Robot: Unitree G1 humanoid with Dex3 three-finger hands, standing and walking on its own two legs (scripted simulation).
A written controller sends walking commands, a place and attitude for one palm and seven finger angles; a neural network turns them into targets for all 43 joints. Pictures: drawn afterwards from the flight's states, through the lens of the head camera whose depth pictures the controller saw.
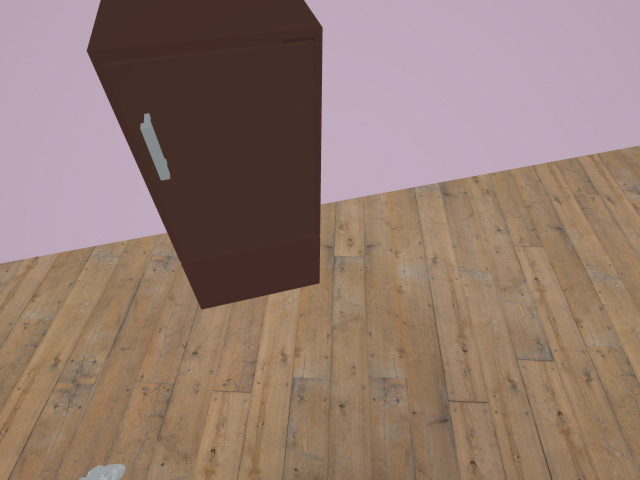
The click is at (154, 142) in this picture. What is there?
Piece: cupboard door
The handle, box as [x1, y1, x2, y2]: [140, 113, 169, 180]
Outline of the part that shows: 147,113 144,114 144,122 141,123 140,129 160,179 167,179 169,178 169,172 166,166 166,160 162,155 150,122 149,114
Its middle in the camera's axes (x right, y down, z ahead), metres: -0.36 -0.20 +0.83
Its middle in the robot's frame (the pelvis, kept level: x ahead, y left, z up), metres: +0.74 +0.40 -0.03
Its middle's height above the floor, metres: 0.74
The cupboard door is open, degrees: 0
